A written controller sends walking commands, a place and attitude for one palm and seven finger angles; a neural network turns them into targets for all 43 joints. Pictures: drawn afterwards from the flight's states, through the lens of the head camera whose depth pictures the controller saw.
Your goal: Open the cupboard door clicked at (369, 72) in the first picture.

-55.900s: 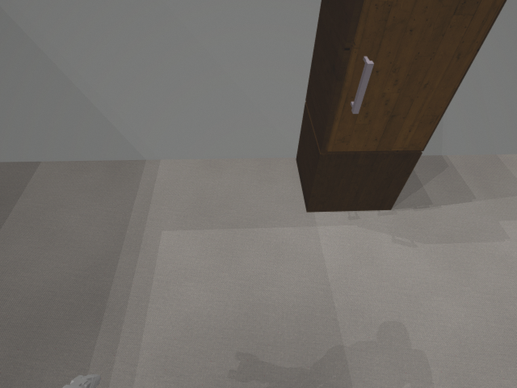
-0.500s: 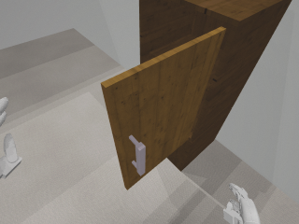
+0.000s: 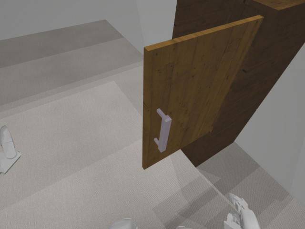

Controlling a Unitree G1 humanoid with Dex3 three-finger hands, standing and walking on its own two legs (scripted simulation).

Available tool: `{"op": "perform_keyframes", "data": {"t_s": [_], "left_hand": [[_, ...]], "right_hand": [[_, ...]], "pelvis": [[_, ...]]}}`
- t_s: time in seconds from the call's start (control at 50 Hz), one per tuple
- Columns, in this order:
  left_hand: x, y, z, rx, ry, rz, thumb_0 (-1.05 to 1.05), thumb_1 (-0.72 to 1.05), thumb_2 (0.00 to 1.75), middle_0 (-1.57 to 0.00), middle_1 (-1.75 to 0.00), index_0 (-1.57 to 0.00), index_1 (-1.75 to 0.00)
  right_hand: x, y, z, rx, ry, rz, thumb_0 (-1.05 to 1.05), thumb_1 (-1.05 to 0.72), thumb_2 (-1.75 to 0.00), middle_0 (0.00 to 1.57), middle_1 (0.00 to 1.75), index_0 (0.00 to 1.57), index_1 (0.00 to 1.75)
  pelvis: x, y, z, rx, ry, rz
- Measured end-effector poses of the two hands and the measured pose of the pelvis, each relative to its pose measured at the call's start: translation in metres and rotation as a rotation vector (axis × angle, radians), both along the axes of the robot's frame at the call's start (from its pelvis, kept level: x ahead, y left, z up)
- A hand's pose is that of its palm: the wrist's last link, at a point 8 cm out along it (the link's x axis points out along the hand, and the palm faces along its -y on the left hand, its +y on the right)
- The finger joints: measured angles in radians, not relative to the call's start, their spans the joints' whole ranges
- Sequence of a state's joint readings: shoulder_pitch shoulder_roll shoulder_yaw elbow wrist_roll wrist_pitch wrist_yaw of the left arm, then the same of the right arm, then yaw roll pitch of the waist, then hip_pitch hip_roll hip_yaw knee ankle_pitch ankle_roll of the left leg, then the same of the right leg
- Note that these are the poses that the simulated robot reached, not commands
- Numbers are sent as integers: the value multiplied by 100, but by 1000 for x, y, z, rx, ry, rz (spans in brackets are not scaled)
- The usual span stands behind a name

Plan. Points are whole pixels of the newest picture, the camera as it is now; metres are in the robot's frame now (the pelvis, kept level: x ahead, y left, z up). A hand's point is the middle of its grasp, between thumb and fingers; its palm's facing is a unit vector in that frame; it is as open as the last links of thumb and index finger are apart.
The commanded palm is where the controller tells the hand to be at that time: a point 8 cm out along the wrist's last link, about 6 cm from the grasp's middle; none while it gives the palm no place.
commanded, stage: step back with the hand held close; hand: left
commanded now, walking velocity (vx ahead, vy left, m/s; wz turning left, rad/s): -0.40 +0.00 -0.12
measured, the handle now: (160, 131) +0.42 +0.00 -0.02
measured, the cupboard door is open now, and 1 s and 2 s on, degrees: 90 90 90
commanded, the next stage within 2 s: stop stepping back and stand still in 0.16 s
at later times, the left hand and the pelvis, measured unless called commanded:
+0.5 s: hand (0, 220) +0.10 +0.22 +0.20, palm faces +0.28 -0.82 -0.49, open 7.5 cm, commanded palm +0.06 +0.26 +0.20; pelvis -0.12 -0.01 +0.00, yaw -9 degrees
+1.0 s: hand out of the picture +0.09 +0.23 +0.18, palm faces +0.32 -0.83 -0.45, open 7.5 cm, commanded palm +0.02 +0.28 +0.20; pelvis -0.17 +0.01 +0.01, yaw -10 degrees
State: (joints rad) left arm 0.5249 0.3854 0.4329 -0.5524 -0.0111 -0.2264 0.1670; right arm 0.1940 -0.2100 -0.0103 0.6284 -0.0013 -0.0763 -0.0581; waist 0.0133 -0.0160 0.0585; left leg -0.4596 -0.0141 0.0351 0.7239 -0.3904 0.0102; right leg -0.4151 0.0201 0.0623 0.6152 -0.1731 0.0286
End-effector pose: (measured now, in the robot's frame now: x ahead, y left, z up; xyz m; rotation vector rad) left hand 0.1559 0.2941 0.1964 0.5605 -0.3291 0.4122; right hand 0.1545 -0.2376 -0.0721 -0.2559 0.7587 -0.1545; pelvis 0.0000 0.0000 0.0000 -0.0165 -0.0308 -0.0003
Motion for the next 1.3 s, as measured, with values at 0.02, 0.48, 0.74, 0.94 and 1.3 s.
{"op": "perform_keyframes", "data": {"t_s": [0.02,0.48,0.74,0.94,1.3], "left_hand": [[-2,3,-1,-6,-6,-8,1,88,90,-21,-30,-21,-30],[-88,-36,17,64,0,-226,1,88,90,-21,-30,-21,-30],[-118,-40,3,-11,76,-191,1,88,90,-21,-30,-21,-30],[-112,-22,9,-10,-22,-160,1,88,90,-21,-30,-21,-30],[-113,-6,-108,-130,531,-113,0,89,90,-20,-30,-20,-30]], "right_hand": [[-3,2,2,-9,0,-2,2,-90,-90,20,30,20,30],[-141,-1,7,49,-41,-68,1,-90,-90,21,30,20,30],[-265,-45,2,-2,46,-285,2,-90,-90,20,30,20,30],[-265,-35,-5,-31,54,-279,2,-90,-90,20,30,20,30],[-213,-1,-20,83,43,-83,1,-90,-90,20,30,20,30]], "pelvis": [[-5,2,0,2,3,5],[-124,-10,3,-4,50,-152],[-166,-11,12,28,5,-167],[-165,4,8,26,3,-164],[-179,19,6,21,35,-145]]}}
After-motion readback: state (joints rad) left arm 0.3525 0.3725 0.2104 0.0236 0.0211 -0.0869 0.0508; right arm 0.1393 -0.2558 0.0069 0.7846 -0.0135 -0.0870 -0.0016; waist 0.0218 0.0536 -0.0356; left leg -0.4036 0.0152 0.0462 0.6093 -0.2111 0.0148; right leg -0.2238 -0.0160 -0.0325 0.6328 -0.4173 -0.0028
